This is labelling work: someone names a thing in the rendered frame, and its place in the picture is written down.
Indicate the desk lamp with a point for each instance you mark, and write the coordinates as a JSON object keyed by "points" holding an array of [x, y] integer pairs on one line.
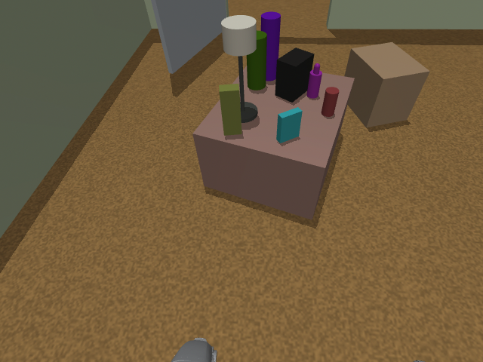
{"points": [[239, 39]]}

